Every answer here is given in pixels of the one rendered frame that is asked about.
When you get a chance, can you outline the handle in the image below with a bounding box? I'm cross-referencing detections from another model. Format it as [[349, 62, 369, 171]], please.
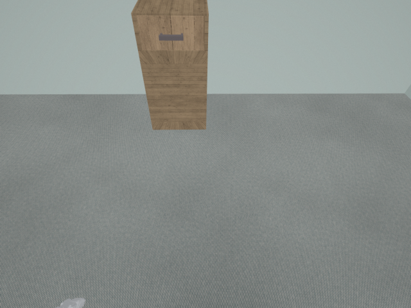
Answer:
[[159, 33, 184, 40]]

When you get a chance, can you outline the drawer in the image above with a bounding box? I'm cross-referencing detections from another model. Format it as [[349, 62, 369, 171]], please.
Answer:
[[136, 15, 204, 50]]

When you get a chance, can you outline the cabinet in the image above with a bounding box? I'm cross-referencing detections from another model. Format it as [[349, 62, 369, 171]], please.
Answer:
[[131, 0, 209, 130]]

